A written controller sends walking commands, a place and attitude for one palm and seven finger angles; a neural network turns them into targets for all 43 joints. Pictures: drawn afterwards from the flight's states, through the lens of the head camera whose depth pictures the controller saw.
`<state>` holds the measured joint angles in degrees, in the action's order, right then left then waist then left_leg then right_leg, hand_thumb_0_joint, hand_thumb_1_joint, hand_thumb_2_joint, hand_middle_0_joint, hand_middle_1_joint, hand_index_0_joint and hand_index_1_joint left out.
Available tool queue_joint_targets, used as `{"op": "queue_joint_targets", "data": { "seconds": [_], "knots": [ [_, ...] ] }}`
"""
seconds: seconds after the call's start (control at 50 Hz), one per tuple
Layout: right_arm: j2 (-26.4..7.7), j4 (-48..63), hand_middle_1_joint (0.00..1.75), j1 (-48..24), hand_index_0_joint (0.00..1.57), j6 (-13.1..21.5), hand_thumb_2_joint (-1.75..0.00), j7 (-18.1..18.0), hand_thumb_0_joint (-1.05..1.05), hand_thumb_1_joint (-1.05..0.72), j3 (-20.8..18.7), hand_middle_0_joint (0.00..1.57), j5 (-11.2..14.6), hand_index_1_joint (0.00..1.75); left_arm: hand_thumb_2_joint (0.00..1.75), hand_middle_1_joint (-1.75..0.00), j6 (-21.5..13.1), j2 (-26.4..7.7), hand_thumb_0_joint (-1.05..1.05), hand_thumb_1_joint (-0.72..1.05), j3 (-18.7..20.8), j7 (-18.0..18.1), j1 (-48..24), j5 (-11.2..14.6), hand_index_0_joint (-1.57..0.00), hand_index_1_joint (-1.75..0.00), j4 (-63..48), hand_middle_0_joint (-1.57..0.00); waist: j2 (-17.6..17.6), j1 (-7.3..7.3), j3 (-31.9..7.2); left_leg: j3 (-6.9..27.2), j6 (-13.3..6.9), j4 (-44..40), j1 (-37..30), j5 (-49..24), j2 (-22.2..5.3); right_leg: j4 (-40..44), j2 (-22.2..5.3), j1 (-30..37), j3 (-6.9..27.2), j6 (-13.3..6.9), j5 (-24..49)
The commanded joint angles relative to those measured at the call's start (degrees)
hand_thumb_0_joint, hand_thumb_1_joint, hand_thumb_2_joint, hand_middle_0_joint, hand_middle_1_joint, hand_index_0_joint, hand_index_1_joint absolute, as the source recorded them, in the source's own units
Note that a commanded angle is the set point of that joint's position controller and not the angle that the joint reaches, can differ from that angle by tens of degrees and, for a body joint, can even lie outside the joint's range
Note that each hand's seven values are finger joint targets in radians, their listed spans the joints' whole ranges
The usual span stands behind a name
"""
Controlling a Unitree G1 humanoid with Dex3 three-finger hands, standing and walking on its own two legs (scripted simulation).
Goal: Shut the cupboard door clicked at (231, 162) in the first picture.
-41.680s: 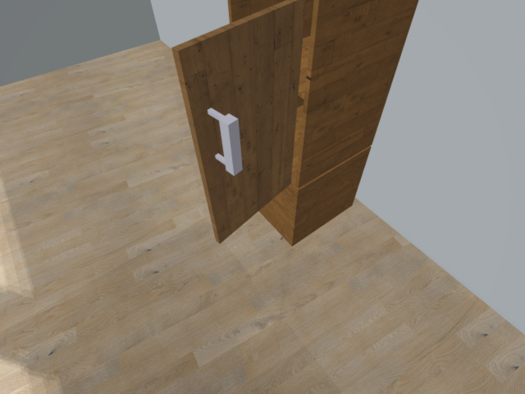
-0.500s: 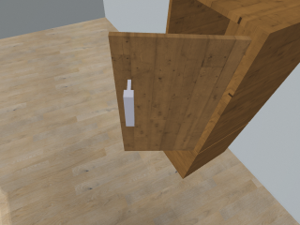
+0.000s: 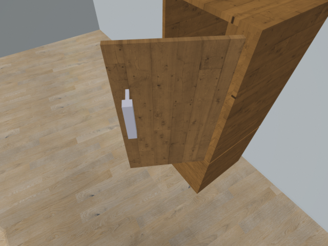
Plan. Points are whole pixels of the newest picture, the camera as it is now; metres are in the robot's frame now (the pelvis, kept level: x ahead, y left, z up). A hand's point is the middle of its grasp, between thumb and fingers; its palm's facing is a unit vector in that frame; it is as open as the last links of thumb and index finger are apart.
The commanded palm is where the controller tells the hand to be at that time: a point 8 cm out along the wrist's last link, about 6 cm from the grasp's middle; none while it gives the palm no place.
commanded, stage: look again from close up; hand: left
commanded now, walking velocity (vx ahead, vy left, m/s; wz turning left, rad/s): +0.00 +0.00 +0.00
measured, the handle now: (130, 114) +0.45 +0.12 +0.04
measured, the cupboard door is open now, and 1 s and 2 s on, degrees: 60 60 60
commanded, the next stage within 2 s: shuffle to correct the standing spot in 0.36 s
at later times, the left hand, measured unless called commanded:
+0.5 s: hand out of the picture +0.00 +0.21 -0.17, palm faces +0.01 -0.97 -0.23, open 7.4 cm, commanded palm none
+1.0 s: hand out of the picture -0.04 +0.13 -0.19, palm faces +0.13 -0.98 -0.17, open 7.3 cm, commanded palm none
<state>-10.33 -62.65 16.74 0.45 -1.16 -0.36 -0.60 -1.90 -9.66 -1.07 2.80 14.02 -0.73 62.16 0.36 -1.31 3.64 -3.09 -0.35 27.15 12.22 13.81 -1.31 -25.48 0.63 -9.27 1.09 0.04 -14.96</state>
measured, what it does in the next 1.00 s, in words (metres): stands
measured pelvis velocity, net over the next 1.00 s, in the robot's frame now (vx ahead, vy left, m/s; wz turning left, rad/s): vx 0.01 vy -0.03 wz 0.10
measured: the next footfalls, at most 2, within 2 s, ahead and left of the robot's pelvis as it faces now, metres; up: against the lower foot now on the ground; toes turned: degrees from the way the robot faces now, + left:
left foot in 1.46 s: +0.03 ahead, +0.01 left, +0.00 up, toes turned +15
right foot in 1.98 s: -0.01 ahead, -0.27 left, +0.00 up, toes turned +3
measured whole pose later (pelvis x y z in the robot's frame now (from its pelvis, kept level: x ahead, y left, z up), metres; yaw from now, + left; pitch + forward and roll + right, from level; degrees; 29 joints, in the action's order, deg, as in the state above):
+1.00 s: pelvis +0.01 -0.03 -0.01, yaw +6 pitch +0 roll -1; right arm -8.5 -63.2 14.7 -1.0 -2.1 -1.2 -1.1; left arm 1.1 -9.2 0.5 1.4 21.6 -1.6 60.8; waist -1.1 0.4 1.1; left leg 3.4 1.2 33.8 16.5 17.1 -1.5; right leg -30.5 1.3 -10.5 -5.4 -2.3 -20.0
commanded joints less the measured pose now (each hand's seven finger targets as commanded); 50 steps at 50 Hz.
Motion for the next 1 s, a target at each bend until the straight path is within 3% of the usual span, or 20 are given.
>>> {"op": "queue_joint_targets", "data": {
  "seconds": [0.0,0.02,0.06,0.1,0.24,0.44,0.5,0.58,0.68,0.84,0.94,0.98],
  "knots": [
    [-5.6,4.7,0.30,1.2,0.20,1.6,-0.90,-0.4,0.00,-0.90,-1.0,0.20,-0.1,0.30,0.90,-0.30,-0.3,-7.5,0.00,0.90,1.6,0.3,3.5,0.2,-0.20,-0.30,-3.1,-0.20,0.4,0.74,-6.2,5.0,-1.0,-1.8,-2.0,-10.9,-4.6,0.8,-6.2,0.1,3.9,-2.8,12.3],
    [-5.7,5.0,0.30,0.9,0.20,1.2,-0.90,-0.3,0.00,-0.90,-1.0,0.20,0.0,0.30,0.90,-0.30,0.0,-7.3,0.00,0.90,1.5,0.1,2.8,0.2,-0.20,-0.30,-3.4,-0.20,-1.9,0.52,-3.4,5.3,-1.0,-2.8,-0.2,-6.3,-4.2,1.8,-6.1,-1.6,4.0,-2.6,6.7],
    [-6.4,5.5,0.30,0.3,0.20,0.8,-0.90,0.0,0.00,-0.90,-1.2,0.20,-0.2,0.30,0.90,-0.30,0.4,-7.3,0.00,0.90,1.4,-0.2,2.3,0.1,-0.20,-0.30,-3.8,-0.20,-2.2,0.42,1.9,6.1,-0.9,-4.8,2.2,1.2,-3.4,3.7,-5.6,-6.4,5.0,-2.6,-3.3],
    [-6.7,5.7,0.30,0.4,0.20,0.7,-0.90,0.2,0.00,-0.90,-1.4,0.20,-0.4,0.30,0.90,-0.30,0.5,-7.6,0.00,0.90,1.5,-0.4,2.3,-0.2,-0.20,-0.30,-4.3,-0.20,-1.1,0.41,4.0,7.0,-1.2,-6.5,3.7,4.4,-3.5,3.8,-5.1,-8.3,4.7,-2.7,-6.0],
    [-8.3,5.9,0.30,-0.9,0.20,1.2,-0.90,0.4,0.00,-0.90,-1.6,0.20,-0.3,0.30,0.90,-0.30,0.4,-8.2,0.00,0.90,1.6,-0.7,3.3,-0.2,-0.20,-0.30,-4.9,-0.20,-0.9,0.89,0.7,8.3,-1.8,-8.3,2.9,5.8,-4.0,2.7,-5.0,-6.5,4.4,-2.2,-3.2],
    [-9.6,4.6,0.30,-3.4,0.20,1.8,-0.90,0.4,0.00,-0.90,-1.3,0.20,0.0,0.30,0.90,-0.30,0.0,-9.7,0.00,0.90,1.5,-0.9,3.0,-0.1,-0.20,-0.30,-4.1,-0.20,-0.7,1.15,-1.9,7.1,-1.7,-7.2,-0.5,-2.8,-4.0,3.5,-6.1,-4.6,4.5,-1.7,3.4],
    [-6.8,3.2,0.30,-2.6,0.20,1.2,-0.90,0.4,0.00,-0.90,-0.5,0.20,-0.3,0.30,0.90,-0.30,0.7,-6.6,0.00,0.90,0.7,-0.9,5.1,-0.1,-0.20,-0.30,-2.3,-0.20,-0.8,1.14,-1.0,8.4,-1.7,-8.7,0.9,1.1,-4.8,3.4,-5.4,-3.6,2.1,-0.7,1.2],
    [-8.4,2.9,0.30,-2.9,0.20,0.7,-0.90,0.3,0.00,-0.90,-1.0,0.20,-0.5,0.30,0.90,-0.30,1.4,-6.5,0.00,0.90,0.9,-1.2,6.5,-0.4,-0.20,-0.30,-1.5,-0.20,0.9,1.29,0.5,11.0,-2.3,-10.8,3.5,7.0,-6.2,1.5,-4.6,-3.7,-0.5,-0.4,-1.2],
    [-8.9,2.5,0.30,-1.9,0.20,0.4,-0.90,-0.3,0.00,-0.90,-1.7,0.20,-0.5,0.30,0.90,-0.30,1.8,-6.1,0.00,0.90,1.4,-1.4,8.2,-0.7,-0.20,-0.30,-1.5,-0.20,2.9,1.42,-0.1,12.8,-3.6,-10.0,2.9,3.0,-7.5,-0.2,-4.3,-4.0,-2.8,-0.4,0.3],
    [-6.5,2.0,0.30,-0.6,0.20,0.2,-0.90,-1.3,0.00,-0.90,-2.1,0.20,-0.5,0.30,0.90,-0.30,2.1,-5.5,0.00,0.90,2.5,-1.3,11.7,-0.6,-0.20,-0.30,-2.2,-0.20,-1.2,1.58,-2.6,7.9,-3.0,-0.2,4.2,-9.9,-5.1,0.5,-5.6,-0.5,-2.3,-1.5,8.4],
    [-3.6,2.1,0.30,-0.4,0.20,-0.3,-0.90,-1.6,0.00,-0.90,-1.8,0.20,-0.5,0.30,0.90,-0.30,2.6,-6.0,0.00,0.90,3.2,-1.1,13.1,-0.7,-0.20,-0.30,-2.7,-0.20,-6.5,1.62,-1.9,2.7,-1.6,6.9,7.2,-6.0,-1.5,2.0,-8.8,0.0,-0.1,-4.1,15.0],
    [-2.9,1.6,0.30,0.1,0.20,-0.5,-0.90,-1.8,0.00,-0.90,-1.7,0.20,-0.6,0.30,0.90,-0.30,2.8,-5.5,0.00,0.90,3.1,-1.1,12.4,-0.7,-0.20,-0.30,-2.8,-0.20,-6.3,1.03,-1.4,2.5,-1.4,7.4,5.7,-5.4,-1.8,1.9,-8.7,-2.1,-0.1,-5.0,14.3]
  ]
}}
